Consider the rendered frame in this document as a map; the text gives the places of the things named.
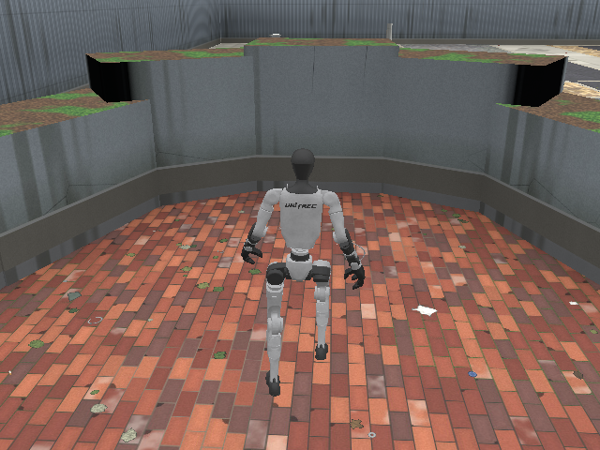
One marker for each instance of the left robot hand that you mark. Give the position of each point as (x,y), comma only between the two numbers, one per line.
(254,251)

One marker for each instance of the right robot forearm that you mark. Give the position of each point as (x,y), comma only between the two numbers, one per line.
(350,253)

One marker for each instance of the right robot hand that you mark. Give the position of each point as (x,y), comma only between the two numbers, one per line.
(358,274)

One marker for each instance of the left robot forearm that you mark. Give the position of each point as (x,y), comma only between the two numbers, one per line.
(251,240)

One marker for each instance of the robot right upper arm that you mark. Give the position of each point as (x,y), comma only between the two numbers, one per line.
(331,199)

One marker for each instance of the robot left upper arm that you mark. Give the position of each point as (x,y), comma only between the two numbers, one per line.
(271,197)

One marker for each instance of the robot right shin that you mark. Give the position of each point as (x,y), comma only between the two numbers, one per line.
(322,315)

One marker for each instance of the robot left foot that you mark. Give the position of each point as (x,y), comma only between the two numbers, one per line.
(274,388)

